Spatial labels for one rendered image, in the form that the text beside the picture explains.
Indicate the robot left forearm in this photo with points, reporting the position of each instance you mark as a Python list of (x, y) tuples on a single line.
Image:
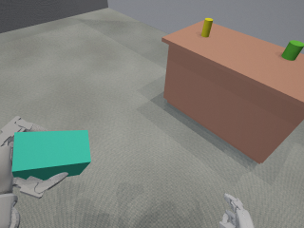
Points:
[(9, 216)]

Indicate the table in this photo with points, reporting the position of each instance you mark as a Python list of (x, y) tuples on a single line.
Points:
[(237, 86)]

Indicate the robot right hand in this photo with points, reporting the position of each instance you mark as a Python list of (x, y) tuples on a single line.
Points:
[(239, 219)]

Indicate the robot left hand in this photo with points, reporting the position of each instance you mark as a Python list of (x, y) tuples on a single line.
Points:
[(32, 186)]

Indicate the sponge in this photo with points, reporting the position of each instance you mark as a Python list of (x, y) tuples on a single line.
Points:
[(44, 154)]

